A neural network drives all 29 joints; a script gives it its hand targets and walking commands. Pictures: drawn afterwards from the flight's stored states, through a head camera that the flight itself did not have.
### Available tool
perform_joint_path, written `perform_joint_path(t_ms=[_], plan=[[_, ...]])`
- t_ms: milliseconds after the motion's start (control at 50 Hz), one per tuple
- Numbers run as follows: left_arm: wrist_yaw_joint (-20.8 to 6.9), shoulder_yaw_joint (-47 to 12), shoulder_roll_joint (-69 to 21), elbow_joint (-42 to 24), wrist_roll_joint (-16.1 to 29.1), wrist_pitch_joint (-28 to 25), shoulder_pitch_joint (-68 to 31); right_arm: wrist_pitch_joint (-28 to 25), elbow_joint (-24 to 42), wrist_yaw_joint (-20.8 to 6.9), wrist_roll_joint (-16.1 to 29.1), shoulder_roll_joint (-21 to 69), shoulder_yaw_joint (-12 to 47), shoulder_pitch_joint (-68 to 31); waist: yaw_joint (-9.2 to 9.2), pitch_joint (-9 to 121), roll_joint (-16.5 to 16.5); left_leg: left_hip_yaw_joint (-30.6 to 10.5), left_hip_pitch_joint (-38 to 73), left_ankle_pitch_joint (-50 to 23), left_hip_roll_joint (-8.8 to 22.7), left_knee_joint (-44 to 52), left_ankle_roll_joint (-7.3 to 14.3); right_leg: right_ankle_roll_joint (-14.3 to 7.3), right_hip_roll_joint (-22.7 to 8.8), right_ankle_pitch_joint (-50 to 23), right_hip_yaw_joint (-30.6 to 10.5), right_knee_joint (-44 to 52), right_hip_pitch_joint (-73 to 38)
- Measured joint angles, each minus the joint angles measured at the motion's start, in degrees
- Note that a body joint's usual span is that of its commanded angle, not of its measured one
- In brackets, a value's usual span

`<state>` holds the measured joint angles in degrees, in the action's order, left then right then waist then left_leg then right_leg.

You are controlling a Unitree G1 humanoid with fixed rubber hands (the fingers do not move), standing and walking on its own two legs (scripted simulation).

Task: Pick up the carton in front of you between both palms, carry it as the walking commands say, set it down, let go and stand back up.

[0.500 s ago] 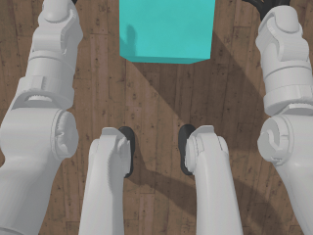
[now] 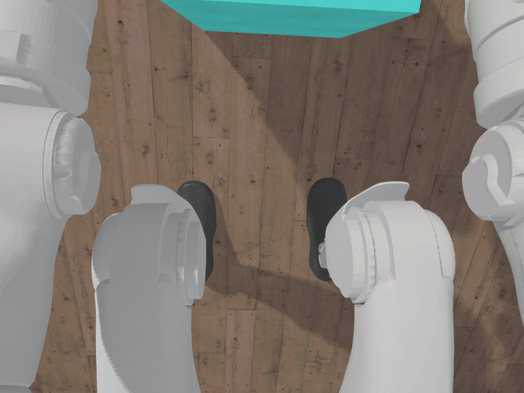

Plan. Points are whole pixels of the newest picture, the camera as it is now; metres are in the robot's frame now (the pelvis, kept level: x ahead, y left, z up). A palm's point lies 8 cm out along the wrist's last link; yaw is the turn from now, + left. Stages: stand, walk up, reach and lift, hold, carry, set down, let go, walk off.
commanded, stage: reach and lift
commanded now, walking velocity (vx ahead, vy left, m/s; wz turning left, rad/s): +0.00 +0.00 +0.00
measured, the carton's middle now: out of the picture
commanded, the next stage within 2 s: none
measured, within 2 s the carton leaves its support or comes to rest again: leaves its support in 0.82 s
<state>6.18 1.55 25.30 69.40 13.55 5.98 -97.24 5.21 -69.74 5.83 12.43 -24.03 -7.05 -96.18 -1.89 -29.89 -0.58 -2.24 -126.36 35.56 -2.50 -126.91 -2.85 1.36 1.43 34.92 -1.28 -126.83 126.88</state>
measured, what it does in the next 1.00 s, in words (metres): stands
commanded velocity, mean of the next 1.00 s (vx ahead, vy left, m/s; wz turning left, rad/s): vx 0.00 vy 0.00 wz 0.00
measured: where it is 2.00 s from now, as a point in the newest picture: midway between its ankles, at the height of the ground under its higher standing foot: (261, 246)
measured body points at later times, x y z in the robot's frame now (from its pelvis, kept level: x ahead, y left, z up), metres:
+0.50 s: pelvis -0.01 +0.00 +0.00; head +0.39 -0.01 +0.21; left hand +0.60 +0.13 -0.18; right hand +0.58 -0.18 -0.18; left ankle +0.10 +0.13 -0.34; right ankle +0.11 -0.12 -0.34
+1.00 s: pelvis -0.01 +0.00 +0.04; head +0.34 -0.01 +0.31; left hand +0.57 +0.13 -0.08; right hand +0.56 -0.17 -0.08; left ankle +0.10 +0.13 -0.34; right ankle +0.11 -0.13 -0.34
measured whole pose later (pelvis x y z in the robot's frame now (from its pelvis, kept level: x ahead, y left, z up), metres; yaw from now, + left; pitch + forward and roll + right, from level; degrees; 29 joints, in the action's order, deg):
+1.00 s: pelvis -0.01 +0.00 +0.04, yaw +0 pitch +36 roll +0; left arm 7.2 18.0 10.4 43.2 -0.7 20.9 -80.3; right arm 20.9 -42.1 6.5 1.2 -11.4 -19.2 -78.9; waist -1.6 -17.3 0.1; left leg -3.0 -121.6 33.6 -4.2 -119.7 -3.5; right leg 3.5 4.2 32.6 -3.5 -119.5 122.3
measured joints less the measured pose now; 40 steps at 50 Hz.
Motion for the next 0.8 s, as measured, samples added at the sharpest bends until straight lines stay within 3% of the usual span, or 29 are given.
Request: perform_joint_path(t_ms=[80, 260, 380, 480, 580, 660, 740, 800], plan=[[0.0, -0.8, -0.2, -0.3, 0.6, -0.3, -0.2, -0.3, 0.2, 0.0, 0.3, 0.2, 0.6, -0.1, -0.32, 1.0, 0.3, 0.1, -0.3, 0.9, -0.1, -1.1, 0.1, 0.2, -0.1, 1.0, -0.1, -1.1, 0.2], [-0.1, 2.9, -2.8, 0.3, -3.1, -0.5, 1.4, -0.5, 0.3, -0.4, -1.9, 1.9, -1.1, 2.1, -0.33, 3.2, 0.6, 0.4, -1.0, 0.6, 0.1, -0.8, 0.5, 0.6, 0.2, 0.6, -0.5, -0.7, 0.9], [-0.5, 1.1, -3.6, -0.5, -2.0, 0.2, -0.3, 0.2, 1.1, -0.8, -1.6, 2.9, -0.1, 0.1, -0.22, 0.8, 0.6, 0.4, -0.2, -0.7, 0.0, 0.2, 0.5, 0.5, 0.1, -0.6, -0.4, 0.3, -0.1], [0.8, 3.6, -4.9, 0.0, -4.9, 1.0, -1.7, 1.2, 1.3, 0.5, -4.7, 3.8, -2.7, -1.1, -0.12, 0.0, 0.8, 0.2, 0.1, -1.1, -0.1, 0.5, 0.6, 0.5, 0.0, -1.0, -0.2, 0.8, -0.5], [-1.9, 9.0, -6.3, -3.7, -9.8, 3.8, 0.0, 5.0, 6.6, -3.1, -9.7, 4.9, -8.1, 1.2, -0.01, 0.1, 1.2, 0.2, 0.0, -0.3, -0.2, -0.9, 0.7, 0.4, -0.1, -0.1, -0.2, -0.6, -0.4], [-3.2, 11.1, -7.2, -8.3, -10.3, 6.2, 2.4, 7.9, 12.1, -4.9, -10.9, 5.6, -10.7, 4.1, 0.05, 0.3, 1.1, 0.3, -0.2, 0.3, -0.3, -2.0, 0.8, 0.4, -0.1, 0.7, -0.3, -1.8, -0.2], [-1.7, 9.9, -7.9, -12.0, -8.9, 7.8, 5.0, 9.6, 16.1, -3.5, -9.9, 6.5, -10.0, 6.8, 0.01, 1.7, 0.9, 0.5, -0.7, 0.8, -0.3, -2.2, 0.8, 0.4, 0.0, 1.1, -0.5, -2.2, 0.4], [2.3, 8.1, -8.7, -15.8, -7.8, 9.5, 8.1, 11.3, 19.6, 0.9, -8.2, 8.0, -7.7, 9.6, -0.12, 3.8, 0.8, 0.4, -1.0, 0.9, -0.3, -1.8, 0.8, 0.6, 0.3, 1.0, -0.6, -1.7, 0.8]])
